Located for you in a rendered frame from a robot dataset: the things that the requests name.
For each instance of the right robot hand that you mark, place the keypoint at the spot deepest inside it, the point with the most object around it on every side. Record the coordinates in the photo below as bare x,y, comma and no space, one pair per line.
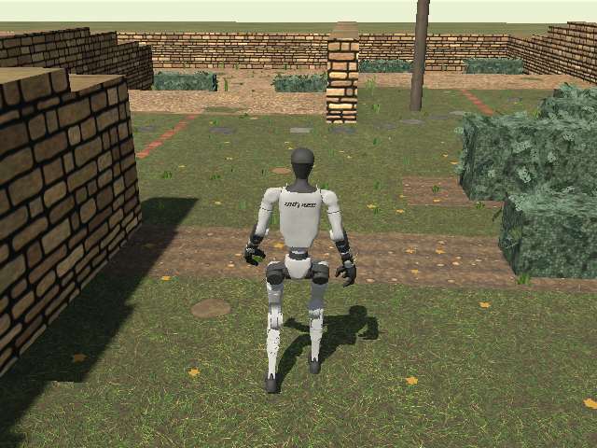
350,272

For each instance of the robot right forearm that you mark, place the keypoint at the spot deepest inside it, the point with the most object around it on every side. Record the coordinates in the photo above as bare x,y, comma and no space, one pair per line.
345,251

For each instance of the robot right shin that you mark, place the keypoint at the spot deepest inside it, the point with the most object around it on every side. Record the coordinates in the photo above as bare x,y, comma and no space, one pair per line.
316,331

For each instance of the left robot hand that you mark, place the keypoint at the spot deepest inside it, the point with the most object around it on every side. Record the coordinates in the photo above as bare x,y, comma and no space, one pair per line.
248,256

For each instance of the robot left upper arm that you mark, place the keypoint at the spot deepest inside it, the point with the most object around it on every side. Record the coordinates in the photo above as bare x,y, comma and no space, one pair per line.
272,195

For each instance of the robot right upper arm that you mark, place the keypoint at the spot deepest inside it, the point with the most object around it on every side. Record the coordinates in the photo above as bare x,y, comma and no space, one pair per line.
334,215

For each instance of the robot left forearm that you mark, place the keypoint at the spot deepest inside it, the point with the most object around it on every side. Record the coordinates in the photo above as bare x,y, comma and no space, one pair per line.
254,241

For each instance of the robot right thigh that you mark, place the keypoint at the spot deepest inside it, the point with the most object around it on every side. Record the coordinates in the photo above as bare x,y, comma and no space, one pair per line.
319,279

